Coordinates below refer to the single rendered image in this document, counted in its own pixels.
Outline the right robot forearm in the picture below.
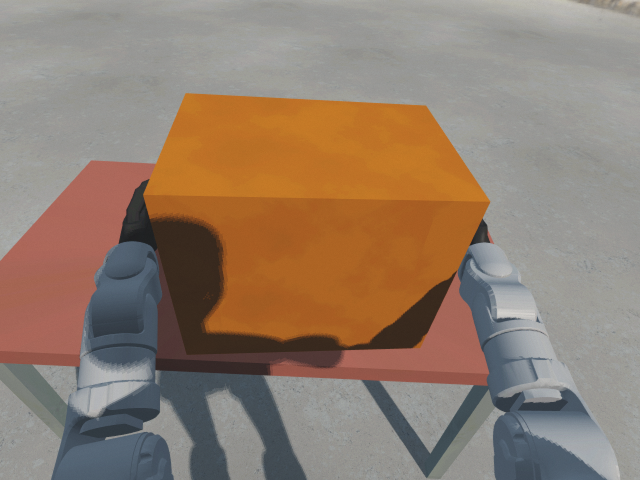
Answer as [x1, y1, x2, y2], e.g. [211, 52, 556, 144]
[458, 243, 620, 480]

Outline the left robot hand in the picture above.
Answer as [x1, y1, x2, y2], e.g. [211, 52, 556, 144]
[119, 179, 157, 251]

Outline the right robot hand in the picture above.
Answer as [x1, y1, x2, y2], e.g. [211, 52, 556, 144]
[469, 218, 490, 246]

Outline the right robot upper arm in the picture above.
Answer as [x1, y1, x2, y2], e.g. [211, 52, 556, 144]
[493, 410, 618, 480]

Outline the left robot forearm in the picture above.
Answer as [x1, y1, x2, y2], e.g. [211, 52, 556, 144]
[51, 241, 162, 480]

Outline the table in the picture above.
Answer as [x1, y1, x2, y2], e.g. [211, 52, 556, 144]
[0, 160, 495, 479]

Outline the left robot upper arm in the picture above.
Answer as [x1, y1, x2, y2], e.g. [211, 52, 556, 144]
[54, 432, 174, 480]

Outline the carton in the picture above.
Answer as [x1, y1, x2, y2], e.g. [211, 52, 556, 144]
[143, 93, 490, 355]

